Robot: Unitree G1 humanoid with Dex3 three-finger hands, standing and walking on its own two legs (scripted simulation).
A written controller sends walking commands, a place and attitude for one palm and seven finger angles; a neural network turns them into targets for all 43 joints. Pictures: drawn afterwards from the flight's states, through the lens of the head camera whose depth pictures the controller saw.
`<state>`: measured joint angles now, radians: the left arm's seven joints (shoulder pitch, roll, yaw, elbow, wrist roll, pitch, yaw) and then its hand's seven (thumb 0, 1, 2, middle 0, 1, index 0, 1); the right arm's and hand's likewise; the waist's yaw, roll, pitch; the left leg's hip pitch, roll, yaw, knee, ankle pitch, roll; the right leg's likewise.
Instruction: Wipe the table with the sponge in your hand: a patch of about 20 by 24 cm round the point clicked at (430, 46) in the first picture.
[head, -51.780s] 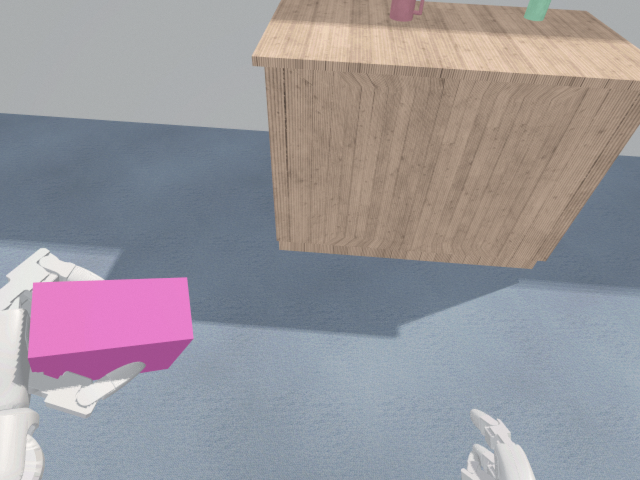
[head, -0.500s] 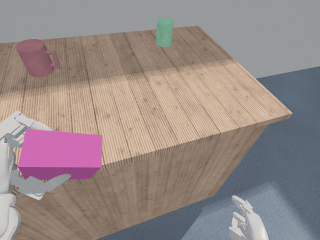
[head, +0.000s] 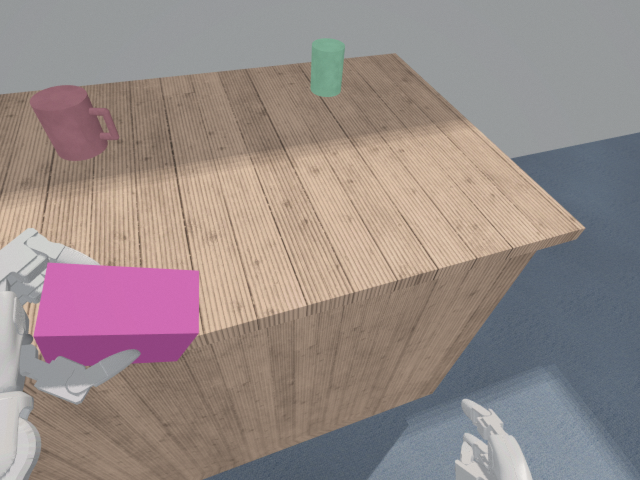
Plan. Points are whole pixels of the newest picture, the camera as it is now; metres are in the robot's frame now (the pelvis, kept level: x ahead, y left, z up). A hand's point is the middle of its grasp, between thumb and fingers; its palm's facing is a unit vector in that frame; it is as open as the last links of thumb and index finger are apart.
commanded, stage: look again from close up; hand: left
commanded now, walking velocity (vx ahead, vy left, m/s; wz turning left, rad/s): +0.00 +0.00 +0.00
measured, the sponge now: (145, 319) +0.23 +0.21 +0.13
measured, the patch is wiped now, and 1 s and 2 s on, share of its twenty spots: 0.95 0.95 0.95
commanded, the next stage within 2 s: turn the palm down, sponge in hand in 0.12 s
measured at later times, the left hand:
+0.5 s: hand (96, 293) +0.22 +0.24 +0.18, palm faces +0.40 -0.75 -0.52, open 10.7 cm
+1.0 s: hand (107, 298) +0.21 +0.22 +0.19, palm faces +0.37 -0.49 -0.79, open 10.6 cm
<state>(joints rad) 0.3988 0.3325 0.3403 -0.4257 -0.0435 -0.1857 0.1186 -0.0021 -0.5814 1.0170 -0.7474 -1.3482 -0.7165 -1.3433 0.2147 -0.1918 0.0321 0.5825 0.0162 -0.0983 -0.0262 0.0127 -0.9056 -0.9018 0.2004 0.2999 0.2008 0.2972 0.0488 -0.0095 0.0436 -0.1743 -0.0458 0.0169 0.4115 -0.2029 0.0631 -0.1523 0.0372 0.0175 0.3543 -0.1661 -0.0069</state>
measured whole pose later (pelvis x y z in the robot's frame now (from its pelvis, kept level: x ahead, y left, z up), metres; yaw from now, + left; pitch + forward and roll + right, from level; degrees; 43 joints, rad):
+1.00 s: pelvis -0.01 -0.07 -0.02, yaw +1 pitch -4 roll +1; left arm 0.22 0.61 0.33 -0.40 0.21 0.20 -0.01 0.00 -0.58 1.01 -0.75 -1.35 -0.72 -1.35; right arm 0.12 -0.27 0.03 0.64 0.03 -0.08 -0.11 0.01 -0.91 -0.90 0.20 0.30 0.20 0.30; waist 0.09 0.09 0.01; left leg -0.23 0.00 -0.02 0.56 -0.27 -0.02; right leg -0.23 0.09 -0.03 0.57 -0.27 -0.10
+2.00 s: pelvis -0.04 -0.03 -0.01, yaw +1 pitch -6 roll +1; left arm -0.13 0.68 0.05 -0.36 0.76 0.52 -0.23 0.00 -0.58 1.02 -0.75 -1.35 -0.72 -1.35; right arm -0.06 -0.25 0.11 0.65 0.07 0.01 -0.07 0.01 -0.91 -0.90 0.20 0.30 0.20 0.30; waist 0.16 0.12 0.03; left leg -0.16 -0.05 0.00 0.43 -0.16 0.03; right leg -0.18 0.03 -0.01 0.48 -0.19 -0.05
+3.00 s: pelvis -0.03 -0.05 -0.01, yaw +1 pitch -6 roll +1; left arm -0.15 0.71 0.06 -0.17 0.80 0.41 -0.25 0.00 -0.58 1.02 -0.76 -1.35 -0.72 -1.35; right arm -0.02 -0.27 0.08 0.70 0.06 -0.05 -0.08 0.01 -0.91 -0.90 0.20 0.30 0.20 0.30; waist 0.15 0.13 0.02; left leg -0.19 -0.03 -0.02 0.47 -0.19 0.00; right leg -0.21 0.05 -0.02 0.51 -0.21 -0.07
